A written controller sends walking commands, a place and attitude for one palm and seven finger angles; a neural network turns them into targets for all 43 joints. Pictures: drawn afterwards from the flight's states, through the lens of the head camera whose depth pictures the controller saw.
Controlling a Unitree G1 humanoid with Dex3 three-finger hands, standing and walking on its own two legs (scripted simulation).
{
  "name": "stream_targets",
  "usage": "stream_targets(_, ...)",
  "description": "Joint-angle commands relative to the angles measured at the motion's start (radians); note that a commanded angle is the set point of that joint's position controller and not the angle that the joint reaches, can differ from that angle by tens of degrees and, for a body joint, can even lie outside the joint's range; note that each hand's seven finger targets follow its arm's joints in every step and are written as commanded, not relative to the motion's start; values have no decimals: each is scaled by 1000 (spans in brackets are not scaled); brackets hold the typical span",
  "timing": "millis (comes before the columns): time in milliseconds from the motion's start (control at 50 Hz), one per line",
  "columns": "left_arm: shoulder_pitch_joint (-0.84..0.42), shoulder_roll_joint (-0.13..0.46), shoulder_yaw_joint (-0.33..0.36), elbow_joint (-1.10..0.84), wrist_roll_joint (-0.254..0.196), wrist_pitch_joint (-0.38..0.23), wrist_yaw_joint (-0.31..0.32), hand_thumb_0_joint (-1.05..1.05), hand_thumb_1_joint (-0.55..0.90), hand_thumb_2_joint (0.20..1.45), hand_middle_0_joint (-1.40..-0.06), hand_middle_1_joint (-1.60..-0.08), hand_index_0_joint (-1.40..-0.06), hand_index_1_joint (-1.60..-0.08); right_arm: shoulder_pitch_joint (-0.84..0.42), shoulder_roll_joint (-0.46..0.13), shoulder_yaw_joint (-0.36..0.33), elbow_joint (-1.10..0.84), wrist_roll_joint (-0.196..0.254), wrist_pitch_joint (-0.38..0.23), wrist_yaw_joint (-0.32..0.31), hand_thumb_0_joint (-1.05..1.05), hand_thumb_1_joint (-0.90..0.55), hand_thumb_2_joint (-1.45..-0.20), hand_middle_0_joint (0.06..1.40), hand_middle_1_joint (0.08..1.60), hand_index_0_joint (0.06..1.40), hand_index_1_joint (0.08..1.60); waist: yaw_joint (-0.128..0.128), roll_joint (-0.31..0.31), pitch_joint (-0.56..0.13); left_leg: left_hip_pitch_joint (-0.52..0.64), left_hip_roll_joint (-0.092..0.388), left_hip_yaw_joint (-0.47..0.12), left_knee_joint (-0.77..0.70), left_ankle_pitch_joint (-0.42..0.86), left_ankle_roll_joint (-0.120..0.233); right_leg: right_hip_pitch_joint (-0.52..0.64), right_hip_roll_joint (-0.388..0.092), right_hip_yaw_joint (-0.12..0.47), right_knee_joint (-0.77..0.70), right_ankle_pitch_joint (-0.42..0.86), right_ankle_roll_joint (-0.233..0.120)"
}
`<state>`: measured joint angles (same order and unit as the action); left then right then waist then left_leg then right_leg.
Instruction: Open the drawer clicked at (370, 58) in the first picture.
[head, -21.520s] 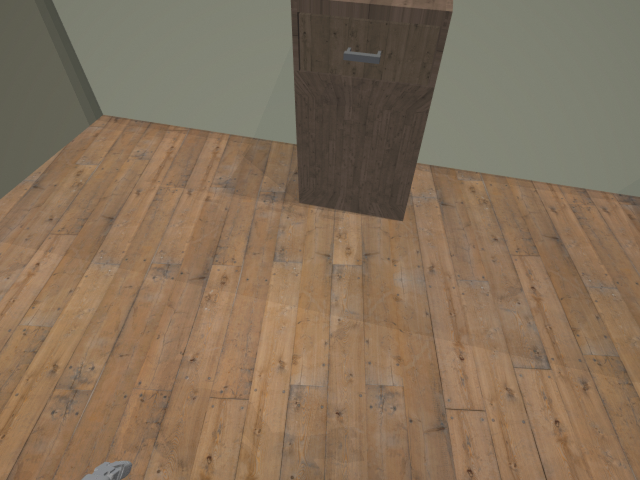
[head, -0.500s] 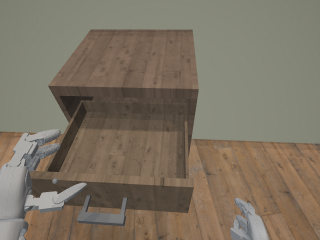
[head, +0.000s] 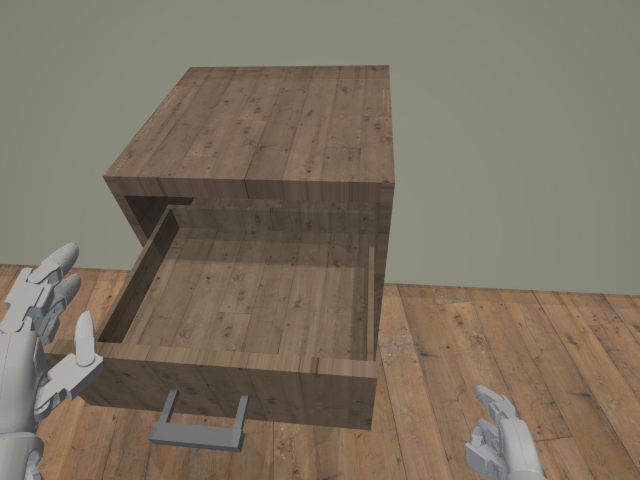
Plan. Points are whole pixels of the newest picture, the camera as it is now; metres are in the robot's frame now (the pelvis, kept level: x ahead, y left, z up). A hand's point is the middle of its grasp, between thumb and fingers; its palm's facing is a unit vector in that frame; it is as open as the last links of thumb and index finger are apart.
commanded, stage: draw the hand back to the body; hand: left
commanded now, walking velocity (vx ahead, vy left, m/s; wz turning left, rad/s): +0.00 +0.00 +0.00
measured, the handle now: (202, 419) +0.20 +0.19 -0.04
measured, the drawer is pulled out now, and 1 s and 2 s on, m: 0.30 0.30 0.30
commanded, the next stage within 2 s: step back with the hand held close in 0.02 s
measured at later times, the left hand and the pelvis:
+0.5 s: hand (77, 379) +0.17 +0.25 +0.14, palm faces +0.22 -0.83 -0.52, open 7.4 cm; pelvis -0.03 +0.02 +0.00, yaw -1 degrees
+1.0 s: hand out of the picture +0.10 +0.27 +0.15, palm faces +0.35 -0.84 -0.41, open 7.4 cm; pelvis -0.10 +0.04 -0.02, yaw +0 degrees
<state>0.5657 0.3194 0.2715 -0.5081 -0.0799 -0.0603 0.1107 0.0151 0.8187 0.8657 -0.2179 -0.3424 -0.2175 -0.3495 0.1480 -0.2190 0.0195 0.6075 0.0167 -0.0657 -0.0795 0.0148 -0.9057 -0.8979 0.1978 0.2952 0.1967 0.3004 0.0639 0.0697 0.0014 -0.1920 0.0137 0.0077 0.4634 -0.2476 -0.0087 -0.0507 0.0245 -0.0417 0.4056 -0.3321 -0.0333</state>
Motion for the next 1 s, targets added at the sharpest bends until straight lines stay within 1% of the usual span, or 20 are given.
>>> stream_targets(0,-29,168,125,-186,1,-70,23,0,900,900,-200,-300,-200,-300,-135,-88,-39,-168,4,-47,-7,0,-900,-900,200,300,200,300,-7,-52,-88,160,19,13,-6,297,38,-111,-58,4,-58,438,30)
stream_targets(60,-58,173,124,-201,3,-75,22,0,900,900,-200,-300,-200,-300,-149,-95,-42,-168,5,-47,-8,0,-900,-900,200,300,200,300,-8,-30,-69,153,16,14,-5,283,40,-120,-57,8,-68,426,29)
stream_targets(100,-38,169,121,-196,5,-77,24,0,900,900,-200,-300,-200,-300,-134,-90,-40,-168,4,-47,-5,0,-900,-900,200,300,200,300,-6,-40,-96,163,18,9,-9,298,39,-106,-59,1,-55,429,29)
stream_targets(120,-212,354,295,-324,7,-120,29,0,900,900,-200,-300,-200,-300,-93,-116,-42,-207,9,-29,0,0,-900,-900,200,300,200,300,-37,-58,-14,95,31,-16,42,266,58,-199,-107,111,-109,535,32)
stream_targets(140,-115,269,242,-203,13,-125,17,0,900,900,-200,-300,-200,-300,-91,-93,-41,-173,3,-14,1,0,-900,-900,200,300,200,300,-50,-134,-10,77,30,-22,66,252,56,-187,-127,98,-102,585,35)
stream_targets(160,-116,270,233,-218,18,-135,9,0,900,900,-200,-300,-200,-300,-104,-109,-45,-191,3,-8,5,0,-900,-900,200,300,200,300,-46,-123,-19,74,21,-15,78,255,55,-197,-136,116,-97,636,36)
stream_targets(180,-44,207,184,-173,21,-134,1,0,900,900,-200,-300,-200,-300,-107,-103,-46,-191,4,1,5,0,-900,-900,200,300,200,300,-53,-118,-44,74,28,-11,76,290,54,-174,-141,96,-71,653,41)
stream_targets(220,36,178,164,-171,21,-132,-5,0,900,900,-200,-300,-200,-300,-106,-113,-56,-209,9,22,12,0,-900,-900,200,300,200,300,-51,-84,-113,82,44,-9,69,376,59,-134,-135,79,-29,650,53)
stream_targets(320,105,226,209,-256,19,-135,7,0,900,900,-200,-300,-200,-300,-113,-110,-71,-243,16,61,11,0,-900,-900,200,300,200,300,-53,-104,-176,56,72,-20,72,440,56,-126,-129,67,17,573,46)
stream_targets(360,115,269,247,-297,16,-140,19,0,900,900,-200,-300,-200,-300,-119,-110,-76,-245,17,66,5,0,-900,-900,200,300,200,300,-52,-75,-190,46,79,-28,65,447,53,-129,-130,73,33,544,38)
stream_targets(440,143,259,248,-335,9,-148,31,0,900,900,-200,-300,-200,-300,-104,-105,-78,-253,16,64,1,0,-900,-900,200,300,200,300,-54,-6,-185,-9,107,-74,31,430,56,-137,-99,53,64,391,34)
stream_targets(600,142,234,235,-347,7,-167,42,0,900,900,-200,-300,-200,-300,-83,-114,-73,-239,11,7,2,0,-900,-900,200,300,200,300,-58,71,-130,-218,166,-147,-86,47,79,-128,-55,27,151,101,39)
stream_targets(700,111,228,241,-362,13,-183,48,0,900,900,-200,-300,-200,-300,-69,-117,-66,-235,10,-32,2,0,-900,-900,200,300,200,300,-64,57,-101,-356,171,-173,-110,-220,88,-99,-49,40,180,60,40)
stream_targets(760,94,237,248,-355,15,-187,53,0,900,900,-200,-300,-200,-300,-56,-119,-70,-225,9,-44,2,0,-900,-900,200,300,200,300,-73,-10,-91,-338,124,-145,-36,-279,70,-169,-80,101,97,17,23)
stream_targets(820,65,218,215,-337,12,-190,62,0,900,900,-200,-300,-200,-300,-45,-104,-71,-202,3,-45,5,0,-900,-900,200,300,200,300,-88,-135,-60,-157,36,-80,193,-199,27,-421,-194,226,-82,-114,-38)
stream_targets(860,41,234,219,-342,15,-185,75,0,900,900,-200,-300,-200,-300,-37,-105,-75,-170,-4,-40,5,0,-900,-900,200,300,200,300,-95,-161,-88,-63,1,-42,318,-121,11,-478,-269,262,-101,-8,-82)
stream_targets(880,47,211,201,-329,16,-180,75,0,900,900,-200,-300,-200,-300,-37,-88,-66,-166,-8,-34,7,0,-900,-900,200,300,200,300,-97,-176,-86,-56,3,-46,296,-96,13,-459,-268,222,-75,47,-78)
stream_targets(920,24,231,215,-350,18,-183,74,0,900,900,-200,-300,-200,-300,-67,-95,-65,-178,-6,-28,6,0,-900,-900,200,300,200,300,-89,-132,-53,-98,41,-96,146,-66,27,-423,-202,158,-10,62,-38)
stream_targets(940,26,242,225,-359,19,-189,73,0,900,900,-200,-300,-200,-300,-81,-98,-65,-191,-3,-27,3,0,-900,-900,200,300,200,300,-83,-60,-38,-141,83,-146,61,-94,41,-407,-151,128,34,13,-13)
stream_targets(980,68,250,249,-391,26,-203,73,0,900,900,-200,-300,-200,-300,-90,-113,-62,-217,-1,-40,0,0,-900,-900,200,300,200,300,-73,184,-60,-344,245,-313,-224,-296,93,-215,-18,24,287,-111,38)
